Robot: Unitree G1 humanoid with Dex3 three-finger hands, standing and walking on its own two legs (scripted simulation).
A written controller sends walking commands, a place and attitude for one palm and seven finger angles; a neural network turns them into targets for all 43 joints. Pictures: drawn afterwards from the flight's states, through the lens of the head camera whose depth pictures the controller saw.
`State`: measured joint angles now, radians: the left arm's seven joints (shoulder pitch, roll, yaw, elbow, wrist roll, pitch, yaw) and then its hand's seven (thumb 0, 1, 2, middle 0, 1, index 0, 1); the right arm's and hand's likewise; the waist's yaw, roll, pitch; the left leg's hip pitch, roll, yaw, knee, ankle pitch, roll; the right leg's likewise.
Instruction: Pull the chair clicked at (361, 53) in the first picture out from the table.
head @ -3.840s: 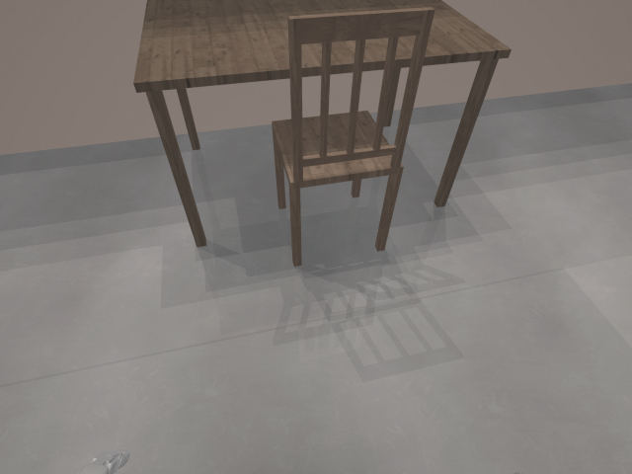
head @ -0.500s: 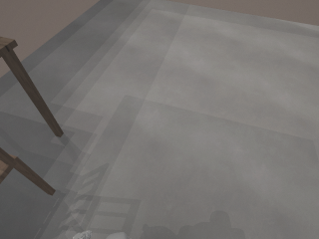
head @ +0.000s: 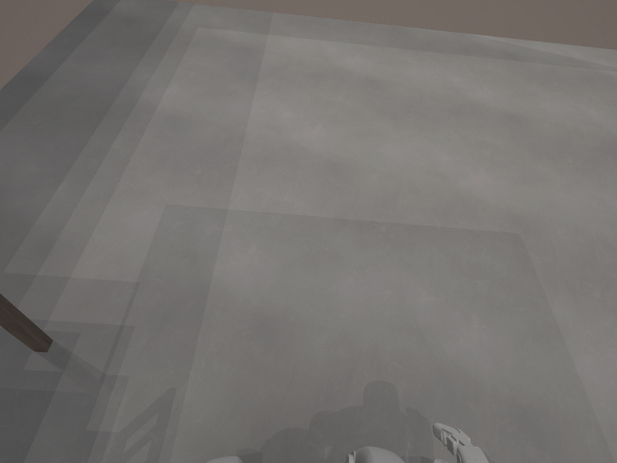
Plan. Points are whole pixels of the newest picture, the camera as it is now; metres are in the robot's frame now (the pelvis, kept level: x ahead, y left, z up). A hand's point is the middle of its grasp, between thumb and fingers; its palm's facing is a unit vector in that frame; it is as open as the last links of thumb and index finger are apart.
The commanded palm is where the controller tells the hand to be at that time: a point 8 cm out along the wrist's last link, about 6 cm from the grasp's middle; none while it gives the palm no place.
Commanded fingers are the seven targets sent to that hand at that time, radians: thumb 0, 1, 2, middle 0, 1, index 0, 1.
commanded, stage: walk to a spot facing it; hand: left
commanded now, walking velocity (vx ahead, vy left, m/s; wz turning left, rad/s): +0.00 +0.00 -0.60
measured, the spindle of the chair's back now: out of the picture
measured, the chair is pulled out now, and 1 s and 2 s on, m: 0.00 0.00 0.00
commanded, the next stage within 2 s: turn to face it in 1.68 s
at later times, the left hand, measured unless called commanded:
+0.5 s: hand (239, 425) +0.18 +0.11 -0.14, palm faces -0.27 -0.92 -0.28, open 7.4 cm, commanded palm none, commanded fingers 0.00 0.90 0.90 -0.20 -0.30 -0.20 -0.30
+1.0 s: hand (198, 419) +0.19 +0.18 -0.17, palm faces -0.50 -0.84 -0.21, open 7.4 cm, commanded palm none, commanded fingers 0.00 0.90 0.90 -0.20 -0.30 -0.20 -0.30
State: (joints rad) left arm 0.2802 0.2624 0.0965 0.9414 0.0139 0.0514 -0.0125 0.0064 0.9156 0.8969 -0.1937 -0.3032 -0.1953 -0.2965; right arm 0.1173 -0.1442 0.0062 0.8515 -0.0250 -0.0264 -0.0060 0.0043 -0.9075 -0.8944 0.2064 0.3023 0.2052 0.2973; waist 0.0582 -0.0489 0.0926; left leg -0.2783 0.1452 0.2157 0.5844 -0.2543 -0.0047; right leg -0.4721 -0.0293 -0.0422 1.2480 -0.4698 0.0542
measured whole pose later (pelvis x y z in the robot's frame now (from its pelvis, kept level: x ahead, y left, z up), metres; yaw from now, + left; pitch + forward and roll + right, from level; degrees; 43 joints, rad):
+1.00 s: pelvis +0.03 +0.03 +0.01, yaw -36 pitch -1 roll -2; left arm 0.25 0.27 0.11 0.92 0.03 0.08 -0.03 0.01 0.91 0.90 -0.20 -0.30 -0.20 -0.30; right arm 0.17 -0.17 -0.02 0.86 -0.02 0.02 -0.03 0.01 -0.90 -0.89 0.21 0.30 0.21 0.30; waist 0.04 -0.05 0.07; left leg -0.21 0.07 0.17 0.49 -0.26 0.03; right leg -0.52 0.01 0.04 1.19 -0.37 0.08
